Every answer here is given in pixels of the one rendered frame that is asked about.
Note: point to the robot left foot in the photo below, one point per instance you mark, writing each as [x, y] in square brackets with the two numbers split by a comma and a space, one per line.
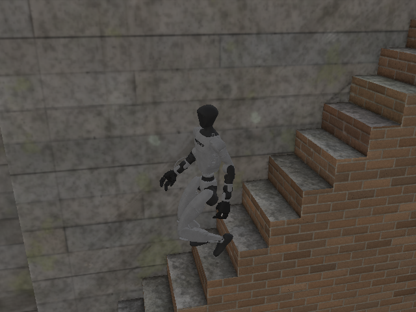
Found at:
[221, 246]

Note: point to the right robot hand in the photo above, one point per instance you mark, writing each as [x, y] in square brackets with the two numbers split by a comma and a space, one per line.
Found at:
[171, 178]

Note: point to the right robot shin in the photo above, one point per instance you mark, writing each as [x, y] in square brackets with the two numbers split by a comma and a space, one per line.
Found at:
[193, 223]

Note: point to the robot left forearm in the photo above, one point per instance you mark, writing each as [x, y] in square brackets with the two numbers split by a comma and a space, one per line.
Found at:
[228, 184]

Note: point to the left robot hand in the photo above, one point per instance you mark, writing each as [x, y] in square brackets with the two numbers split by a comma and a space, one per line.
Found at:
[222, 207]

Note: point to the robot right forearm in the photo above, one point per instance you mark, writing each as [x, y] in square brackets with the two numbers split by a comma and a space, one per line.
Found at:
[185, 164]

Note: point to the right robot upper arm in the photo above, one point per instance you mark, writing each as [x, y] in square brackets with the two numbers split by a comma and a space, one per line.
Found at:
[194, 132]

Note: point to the left robot upper arm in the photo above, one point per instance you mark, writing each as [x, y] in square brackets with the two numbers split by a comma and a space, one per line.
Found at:
[219, 146]

